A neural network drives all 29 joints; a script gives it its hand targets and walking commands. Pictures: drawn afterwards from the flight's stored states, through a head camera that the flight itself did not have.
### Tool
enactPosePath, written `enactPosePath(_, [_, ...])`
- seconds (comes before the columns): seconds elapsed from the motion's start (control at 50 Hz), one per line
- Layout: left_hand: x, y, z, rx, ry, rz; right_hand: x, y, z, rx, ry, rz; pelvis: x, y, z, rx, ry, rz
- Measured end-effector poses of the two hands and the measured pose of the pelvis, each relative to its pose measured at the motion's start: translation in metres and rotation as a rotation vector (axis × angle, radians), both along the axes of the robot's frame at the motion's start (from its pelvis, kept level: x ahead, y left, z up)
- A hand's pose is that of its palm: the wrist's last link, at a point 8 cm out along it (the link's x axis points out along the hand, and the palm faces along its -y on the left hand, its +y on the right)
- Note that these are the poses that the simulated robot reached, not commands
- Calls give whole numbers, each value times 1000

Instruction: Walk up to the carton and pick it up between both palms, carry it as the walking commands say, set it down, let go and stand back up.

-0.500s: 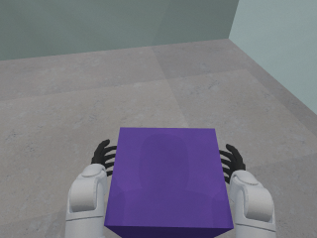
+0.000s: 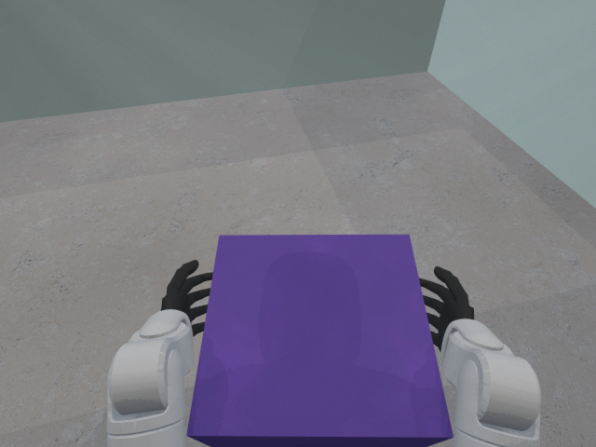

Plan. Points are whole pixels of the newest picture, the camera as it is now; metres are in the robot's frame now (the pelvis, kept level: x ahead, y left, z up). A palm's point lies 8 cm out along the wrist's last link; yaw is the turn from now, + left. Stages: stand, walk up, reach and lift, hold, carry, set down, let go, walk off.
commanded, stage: carry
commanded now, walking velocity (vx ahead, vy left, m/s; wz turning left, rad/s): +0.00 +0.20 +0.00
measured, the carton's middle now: (313, 354) +0.25 +0.00 +0.00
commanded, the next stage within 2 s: none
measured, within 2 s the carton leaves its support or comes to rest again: neither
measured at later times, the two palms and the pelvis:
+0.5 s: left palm (131, 337) +0.23 +0.22 +0.08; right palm (405, 334) +0.25 -0.11 +0.07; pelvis -0.02 +0.04 +0.00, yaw +1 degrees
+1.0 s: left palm (172, 331) +0.23 +0.17 +0.09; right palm (455, 336) +0.24 -0.16 +0.09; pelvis -0.02 +0.00 +0.01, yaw +1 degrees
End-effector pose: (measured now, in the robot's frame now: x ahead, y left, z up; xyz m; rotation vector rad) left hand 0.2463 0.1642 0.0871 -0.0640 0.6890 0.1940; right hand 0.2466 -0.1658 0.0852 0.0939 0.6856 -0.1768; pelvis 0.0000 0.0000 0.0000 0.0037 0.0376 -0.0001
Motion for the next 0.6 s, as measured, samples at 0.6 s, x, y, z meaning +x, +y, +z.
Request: enactPosePath(0.6, [-18, 52, -9, -10, 28, 49, -5, 52, -9, -3, 28, 43, -21, 40, -2, -7, 13, 22])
